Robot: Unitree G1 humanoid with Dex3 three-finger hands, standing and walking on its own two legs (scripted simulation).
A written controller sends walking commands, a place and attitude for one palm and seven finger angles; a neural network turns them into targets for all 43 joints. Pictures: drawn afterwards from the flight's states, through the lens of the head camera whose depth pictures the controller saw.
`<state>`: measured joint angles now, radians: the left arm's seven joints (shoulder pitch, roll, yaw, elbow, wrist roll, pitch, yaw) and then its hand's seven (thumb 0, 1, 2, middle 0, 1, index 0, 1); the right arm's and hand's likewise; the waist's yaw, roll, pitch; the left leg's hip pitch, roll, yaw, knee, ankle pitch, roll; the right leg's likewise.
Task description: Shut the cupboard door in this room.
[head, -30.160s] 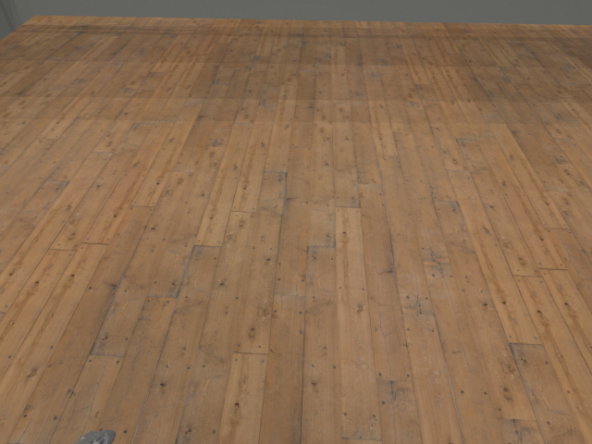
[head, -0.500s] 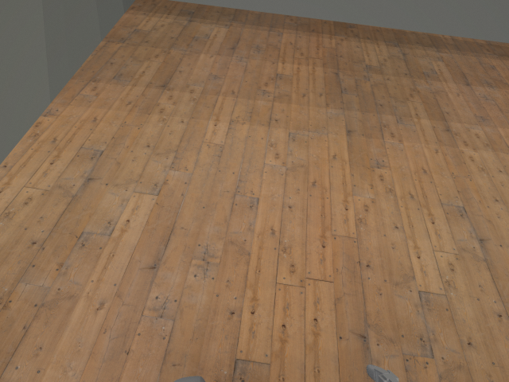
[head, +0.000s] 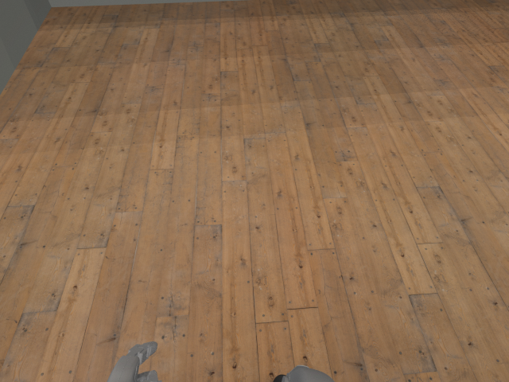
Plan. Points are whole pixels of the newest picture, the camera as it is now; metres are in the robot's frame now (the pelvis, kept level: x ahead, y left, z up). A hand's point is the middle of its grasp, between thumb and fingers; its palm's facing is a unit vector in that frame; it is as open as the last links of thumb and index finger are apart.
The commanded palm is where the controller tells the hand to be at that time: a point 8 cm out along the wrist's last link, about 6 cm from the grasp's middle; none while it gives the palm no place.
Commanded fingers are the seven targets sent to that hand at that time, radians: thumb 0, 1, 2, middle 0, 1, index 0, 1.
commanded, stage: walk around to get in front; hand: left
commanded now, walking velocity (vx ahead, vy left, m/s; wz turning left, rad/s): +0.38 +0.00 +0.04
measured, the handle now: out of the picture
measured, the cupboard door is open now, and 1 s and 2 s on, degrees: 79 79 79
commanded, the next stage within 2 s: walk to a spot facing it in 1.28 s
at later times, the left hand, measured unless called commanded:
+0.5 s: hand out of the picture +0.14 +0.20 -0.18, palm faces +0.12 -0.98 -0.13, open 7.4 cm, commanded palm none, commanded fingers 0.00 0.90 0.90 -0.20 -0.30 -0.20 -0.30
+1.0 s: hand (186, 186) +0.57 +0.17 -0.15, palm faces -0.05 -0.97 -0.22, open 7.4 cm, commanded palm none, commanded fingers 0.00 0.90 0.90 -0.20 -0.30 -0.20 -0.30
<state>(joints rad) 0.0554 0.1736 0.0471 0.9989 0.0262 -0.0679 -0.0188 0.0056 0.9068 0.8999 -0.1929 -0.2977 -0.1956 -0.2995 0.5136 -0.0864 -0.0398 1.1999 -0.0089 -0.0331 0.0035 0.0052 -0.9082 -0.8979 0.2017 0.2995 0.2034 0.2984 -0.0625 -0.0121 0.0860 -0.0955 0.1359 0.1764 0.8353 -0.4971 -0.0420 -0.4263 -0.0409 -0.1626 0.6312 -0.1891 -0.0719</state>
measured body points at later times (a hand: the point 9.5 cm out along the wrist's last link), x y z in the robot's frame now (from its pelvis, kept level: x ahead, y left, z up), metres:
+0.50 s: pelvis +0.22 +0.04 +0.00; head +0.25 +0.07 +0.45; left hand +0.13 +0.26 -0.16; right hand +0.37 -0.19 -0.11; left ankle +0.29 +0.14 -0.72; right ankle +0.09 -0.09 -0.68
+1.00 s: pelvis +0.44 -0.01 +0.00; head +0.47 -0.02 +0.45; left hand +0.57 +0.22 -0.13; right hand +0.34 -0.22 -0.16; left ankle +0.31 +0.13 -0.66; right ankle +0.50 -0.11 -0.72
